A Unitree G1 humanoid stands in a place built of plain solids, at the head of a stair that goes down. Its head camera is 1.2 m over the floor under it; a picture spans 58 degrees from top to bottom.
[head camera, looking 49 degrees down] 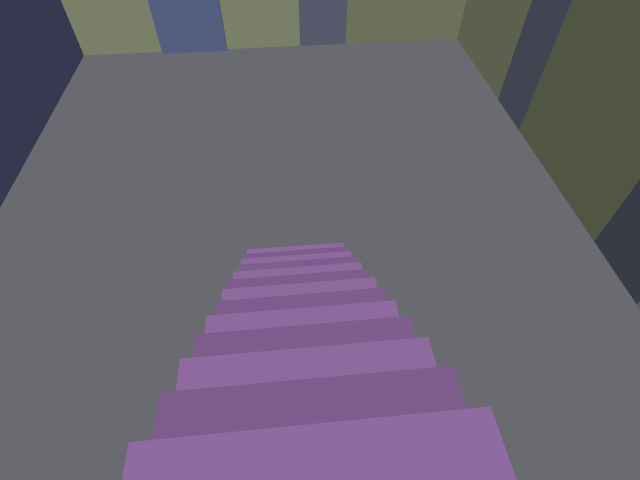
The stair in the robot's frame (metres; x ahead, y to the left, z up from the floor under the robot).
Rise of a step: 0.18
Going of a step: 0.20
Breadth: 0.97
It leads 5 degrees to the left of straight ahead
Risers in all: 13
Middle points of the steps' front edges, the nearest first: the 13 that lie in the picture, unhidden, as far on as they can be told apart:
0.39 0.01 0.00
0.59 0.03 -0.18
0.79 0.05 -0.36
1.00 0.07 -0.53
1.20 0.09 -0.71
1.40 0.11 -0.89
1.60 0.13 -1.07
1.81 0.15 -1.24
2.01 0.17 -1.42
2.21 0.19 -1.60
2.41 0.21 -1.78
2.62 0.23 -1.95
2.82 0.25 -2.13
